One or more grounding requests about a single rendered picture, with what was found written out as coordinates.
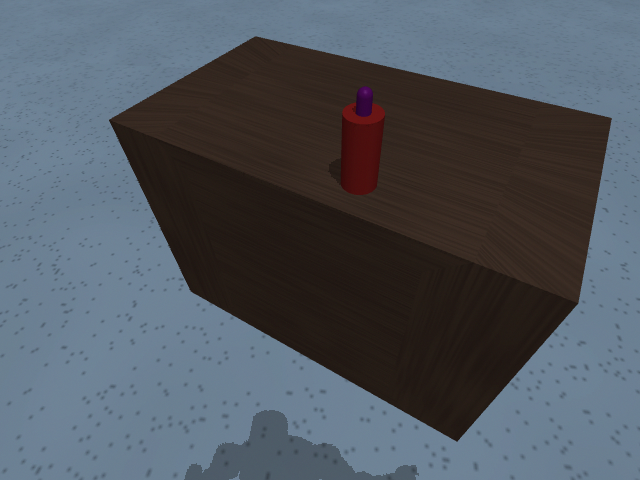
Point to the bottle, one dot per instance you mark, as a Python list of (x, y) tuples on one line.
[(362, 132)]

